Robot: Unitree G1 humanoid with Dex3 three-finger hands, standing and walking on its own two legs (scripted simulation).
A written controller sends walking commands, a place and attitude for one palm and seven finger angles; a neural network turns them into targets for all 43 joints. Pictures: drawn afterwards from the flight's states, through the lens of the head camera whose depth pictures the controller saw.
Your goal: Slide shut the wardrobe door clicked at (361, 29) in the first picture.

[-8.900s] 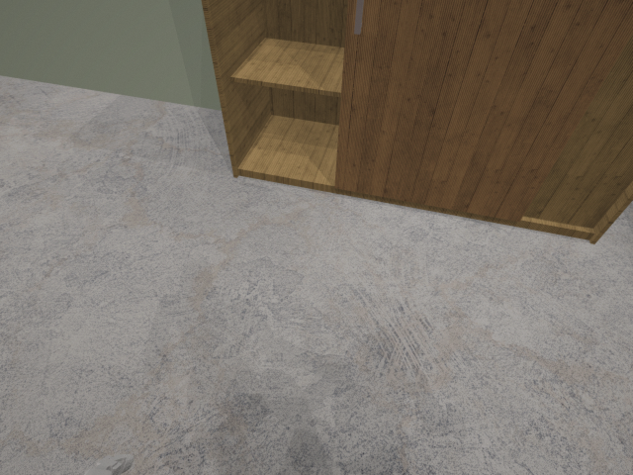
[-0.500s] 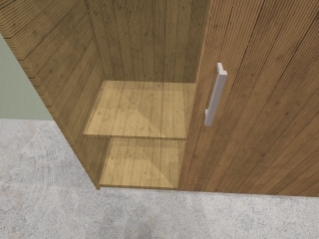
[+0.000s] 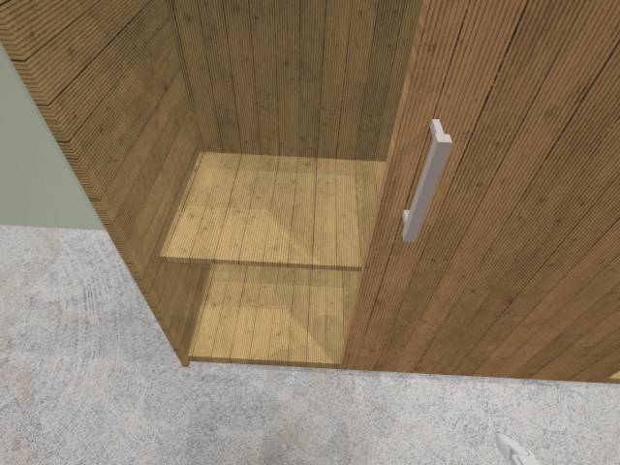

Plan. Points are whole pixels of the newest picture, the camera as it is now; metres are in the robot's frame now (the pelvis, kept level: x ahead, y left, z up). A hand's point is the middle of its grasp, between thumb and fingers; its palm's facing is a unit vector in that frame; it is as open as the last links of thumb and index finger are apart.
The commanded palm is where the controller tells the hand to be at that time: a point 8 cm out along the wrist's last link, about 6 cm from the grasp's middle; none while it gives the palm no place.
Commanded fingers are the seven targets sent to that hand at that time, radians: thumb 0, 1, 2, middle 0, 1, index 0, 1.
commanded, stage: raise the hand with hooked fingers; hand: right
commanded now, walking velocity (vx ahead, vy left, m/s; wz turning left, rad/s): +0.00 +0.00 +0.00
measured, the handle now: (421, 185) +0.50 -0.13 +0.10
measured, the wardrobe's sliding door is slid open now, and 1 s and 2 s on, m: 0.50 0.50 0.50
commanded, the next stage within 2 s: move the hooked fingers beside the handle in 1.96 s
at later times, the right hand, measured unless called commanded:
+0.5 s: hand (495, 456) +0.16 -0.19 +0.01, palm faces -0.01 +1.00 -0.07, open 9.9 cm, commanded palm +0.15 -0.25 +0.01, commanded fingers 0.00 -0.13 -0.57 0.25 0.80 0.25 0.80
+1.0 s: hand (560, 407) +0.20 -0.25 +0.06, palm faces +0.02 +1.00 -0.06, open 12.9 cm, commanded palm +0.18 -0.30 +0.07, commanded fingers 0.00 0.45 -0.32 0.30 1.17 0.30 1.17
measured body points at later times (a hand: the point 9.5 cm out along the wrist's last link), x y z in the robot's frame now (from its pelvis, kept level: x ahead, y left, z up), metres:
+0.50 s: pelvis -0.05 +0.02 -0.06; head -0.02 +0.01 +0.39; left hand +0.15 +0.23 -0.12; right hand +0.15 -0.24 +0.01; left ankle -0.03 +0.11 -0.73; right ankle -0.01 -0.11 -0.73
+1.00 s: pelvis -0.04 -0.01 -0.02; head -0.03 -0.02 +0.43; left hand +0.13 +0.24 -0.08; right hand +0.19 -0.30 +0.07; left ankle -0.03 +0.11 -0.73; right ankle -0.01 -0.11 -0.73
